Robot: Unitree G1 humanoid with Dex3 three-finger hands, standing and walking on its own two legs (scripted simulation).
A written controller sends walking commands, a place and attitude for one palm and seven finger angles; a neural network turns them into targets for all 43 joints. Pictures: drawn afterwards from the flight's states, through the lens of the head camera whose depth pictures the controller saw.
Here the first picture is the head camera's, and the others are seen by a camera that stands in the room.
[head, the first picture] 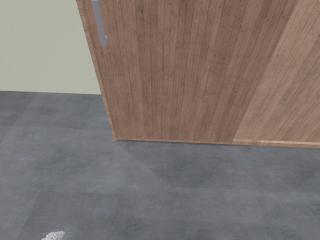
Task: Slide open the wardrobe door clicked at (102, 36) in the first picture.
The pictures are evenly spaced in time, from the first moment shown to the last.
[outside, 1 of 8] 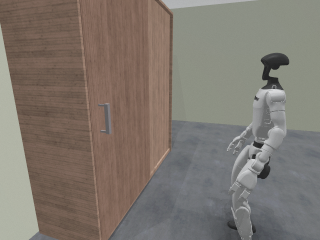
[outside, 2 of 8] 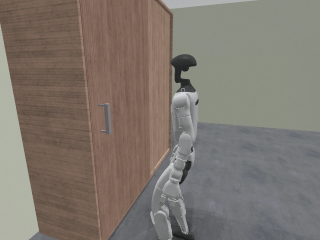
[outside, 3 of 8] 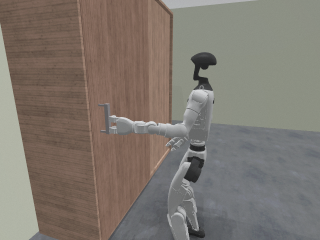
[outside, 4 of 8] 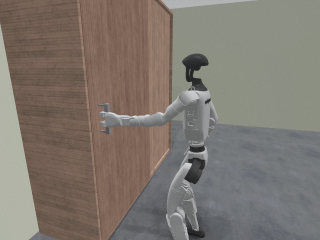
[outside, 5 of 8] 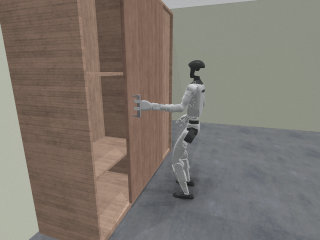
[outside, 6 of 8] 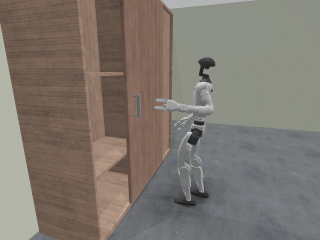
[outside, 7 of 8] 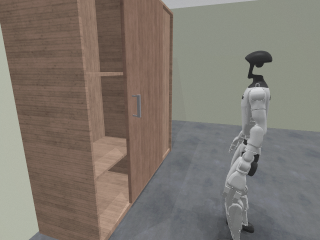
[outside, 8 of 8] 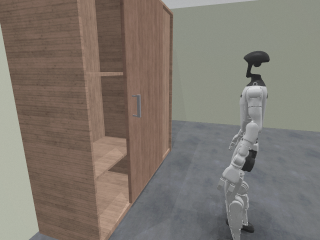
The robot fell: no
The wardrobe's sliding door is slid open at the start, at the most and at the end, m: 0.00 0.45 0.45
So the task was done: yes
